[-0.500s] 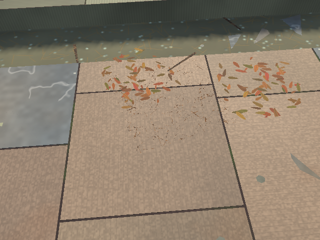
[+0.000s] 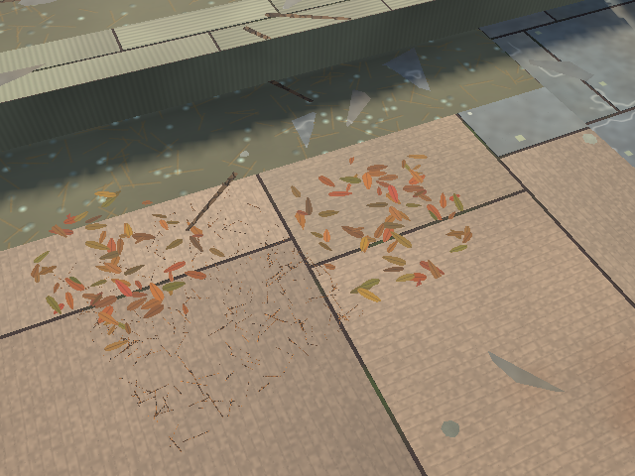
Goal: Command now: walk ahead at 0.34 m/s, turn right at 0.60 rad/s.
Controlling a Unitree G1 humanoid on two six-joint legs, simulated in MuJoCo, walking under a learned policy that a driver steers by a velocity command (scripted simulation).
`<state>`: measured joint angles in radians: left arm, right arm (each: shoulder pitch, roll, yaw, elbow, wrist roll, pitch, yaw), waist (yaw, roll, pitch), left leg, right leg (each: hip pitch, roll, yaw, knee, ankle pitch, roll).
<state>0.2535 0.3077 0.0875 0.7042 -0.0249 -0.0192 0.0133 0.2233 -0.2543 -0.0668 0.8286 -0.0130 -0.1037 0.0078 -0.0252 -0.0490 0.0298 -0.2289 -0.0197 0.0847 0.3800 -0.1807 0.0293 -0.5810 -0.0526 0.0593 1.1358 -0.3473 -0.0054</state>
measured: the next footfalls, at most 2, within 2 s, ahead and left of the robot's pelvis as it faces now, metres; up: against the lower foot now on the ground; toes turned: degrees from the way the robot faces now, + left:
right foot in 0.26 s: +0.25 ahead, -0.15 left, +0.00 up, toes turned -8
left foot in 0.66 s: +0.18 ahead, +0.09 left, +0.00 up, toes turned +8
